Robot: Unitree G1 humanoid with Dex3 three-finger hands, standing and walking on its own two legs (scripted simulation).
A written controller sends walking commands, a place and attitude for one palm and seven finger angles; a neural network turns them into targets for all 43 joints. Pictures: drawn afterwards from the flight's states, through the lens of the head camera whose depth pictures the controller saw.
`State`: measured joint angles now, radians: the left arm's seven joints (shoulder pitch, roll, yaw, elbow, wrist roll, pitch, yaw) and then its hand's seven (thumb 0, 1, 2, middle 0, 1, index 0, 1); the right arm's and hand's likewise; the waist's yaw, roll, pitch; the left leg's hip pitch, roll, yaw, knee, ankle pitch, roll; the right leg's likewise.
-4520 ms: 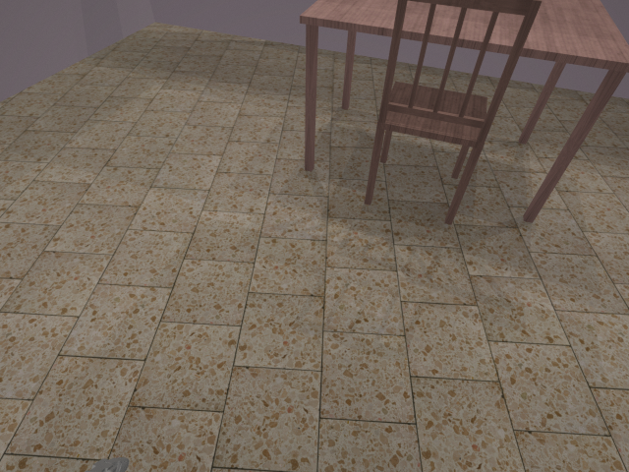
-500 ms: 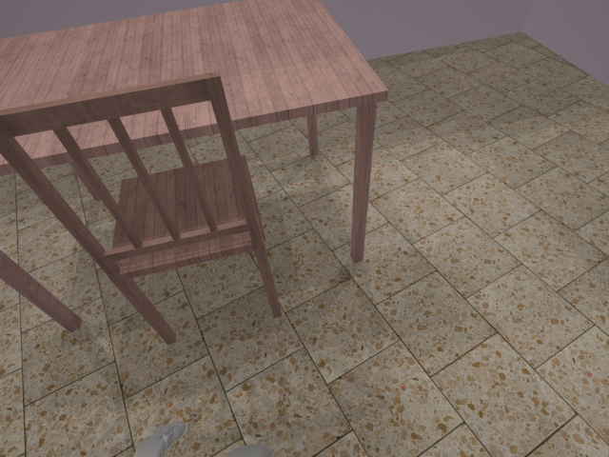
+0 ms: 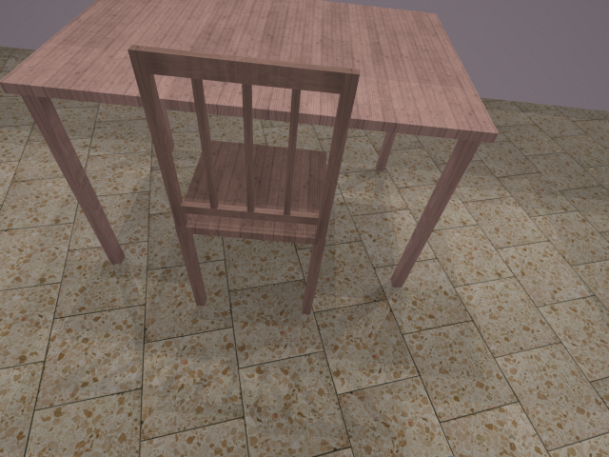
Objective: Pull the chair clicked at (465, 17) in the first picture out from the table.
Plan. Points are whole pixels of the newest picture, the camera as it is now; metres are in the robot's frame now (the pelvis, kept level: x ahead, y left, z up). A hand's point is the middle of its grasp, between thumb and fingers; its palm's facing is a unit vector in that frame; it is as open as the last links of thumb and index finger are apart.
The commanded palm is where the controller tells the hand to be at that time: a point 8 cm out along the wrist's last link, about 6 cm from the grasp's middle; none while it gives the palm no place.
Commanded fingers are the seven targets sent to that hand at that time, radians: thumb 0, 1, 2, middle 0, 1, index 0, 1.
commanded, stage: take the last steps up to it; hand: left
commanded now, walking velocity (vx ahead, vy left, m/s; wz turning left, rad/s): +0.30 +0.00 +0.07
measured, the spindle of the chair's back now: (249, 155) +0.72 +0.19 -0.06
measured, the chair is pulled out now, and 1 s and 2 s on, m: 0.00 0.00 0.00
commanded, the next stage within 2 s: come to a stop and stand still in 0.84 s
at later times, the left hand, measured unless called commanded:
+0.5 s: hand out of the picture +0.08 +0.13 -0.16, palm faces +0.10 -0.98 -0.20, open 7.3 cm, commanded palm none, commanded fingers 0.00 0.90 0.90 -0.20 -0.30 -0.20 -0.30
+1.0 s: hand (179, 384) +0.25 +0.22 -0.18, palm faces +0.11 -0.98 -0.17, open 7.4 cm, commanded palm none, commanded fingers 0.00 0.90 0.90 -0.20 -0.30 -0.20 -0.30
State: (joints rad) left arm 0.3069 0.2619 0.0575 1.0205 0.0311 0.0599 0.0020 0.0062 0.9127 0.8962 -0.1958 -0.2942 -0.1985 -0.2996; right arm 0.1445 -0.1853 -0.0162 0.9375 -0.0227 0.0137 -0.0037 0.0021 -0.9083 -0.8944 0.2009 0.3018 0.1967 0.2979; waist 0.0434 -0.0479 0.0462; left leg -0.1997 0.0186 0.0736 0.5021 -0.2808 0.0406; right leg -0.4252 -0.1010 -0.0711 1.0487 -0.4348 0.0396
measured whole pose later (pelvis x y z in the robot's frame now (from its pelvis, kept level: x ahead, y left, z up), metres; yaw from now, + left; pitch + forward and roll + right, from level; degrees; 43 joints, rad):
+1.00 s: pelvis +0.24 +0.04 +0.00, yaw +2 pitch +0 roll +0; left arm 0.27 0.19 0.06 1.08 0.02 -0.01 0.02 0.00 0.91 0.90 -0.20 -0.29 -0.20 -0.30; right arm 0.21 -0.14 -0.03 1.03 -0.01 -0.07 -0.04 -0.02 -0.95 -0.89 0.20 0.30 0.20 0.30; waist 0.02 -0.06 0.04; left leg -0.19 0.01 0.16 0.41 -0.22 0.06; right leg -0.47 -0.08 -0.05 1.06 -0.33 0.01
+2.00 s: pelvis +0.23 +0.02 +0.00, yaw +2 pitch +0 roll +0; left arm 0.29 0.12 0.01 1.12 0.02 -0.02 0.04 0.00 0.91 0.90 -0.20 -0.29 -0.20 -0.30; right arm 0.30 -0.13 -0.01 1.10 -0.01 0.00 -0.03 0.01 -0.91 -0.89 0.20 0.30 0.20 0.30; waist -0.01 0.04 0.05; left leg -0.20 0.03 0.01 0.54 -0.35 -0.01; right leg -0.21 0.03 -0.04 0.49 -0.28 -0.03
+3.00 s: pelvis +0.22 +0.03 +0.00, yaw +2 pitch -1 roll +0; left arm 0.33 0.12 -0.01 1.11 0.02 -0.02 0.04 0.00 0.91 0.90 -0.20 -0.29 -0.20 -0.30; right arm 0.30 -0.12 0.02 1.15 -0.01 -0.03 -0.03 0.00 -0.91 -0.89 0.20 0.30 0.19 0.30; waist 0.00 -0.01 0.02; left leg -0.14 0.00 0.04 0.43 -0.27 0.01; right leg -0.18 0.00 -0.03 0.46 -0.26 -0.02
